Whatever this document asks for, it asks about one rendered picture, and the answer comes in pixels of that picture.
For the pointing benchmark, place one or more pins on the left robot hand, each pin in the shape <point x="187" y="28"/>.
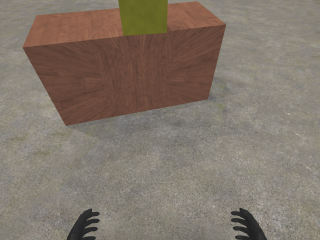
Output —
<point x="78" y="230"/>

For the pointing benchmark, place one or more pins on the pedestal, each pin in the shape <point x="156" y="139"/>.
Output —
<point x="92" y="72"/>

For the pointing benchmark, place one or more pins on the right robot hand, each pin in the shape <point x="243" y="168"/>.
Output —
<point x="252" y="229"/>

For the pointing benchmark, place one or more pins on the carton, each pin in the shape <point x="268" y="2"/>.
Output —
<point x="141" y="17"/>

